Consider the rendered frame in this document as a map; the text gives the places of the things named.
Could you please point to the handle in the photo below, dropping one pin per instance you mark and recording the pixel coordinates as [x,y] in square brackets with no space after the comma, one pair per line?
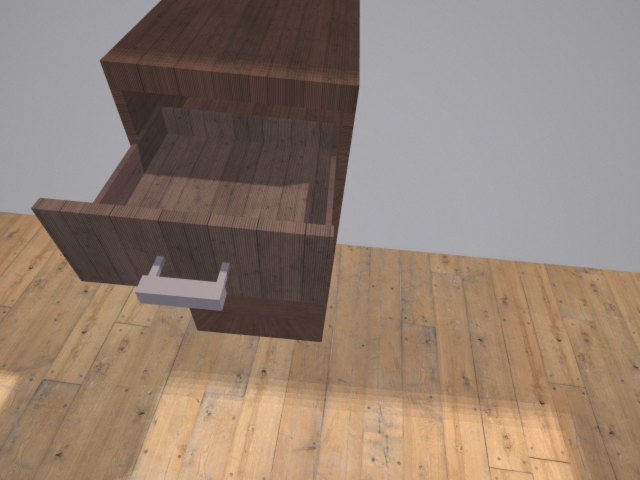
[176,292]

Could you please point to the drawer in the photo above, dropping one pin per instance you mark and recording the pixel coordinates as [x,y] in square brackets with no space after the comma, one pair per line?
[201,188]

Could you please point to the cabinet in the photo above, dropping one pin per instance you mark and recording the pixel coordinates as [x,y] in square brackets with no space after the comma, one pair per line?
[293,59]

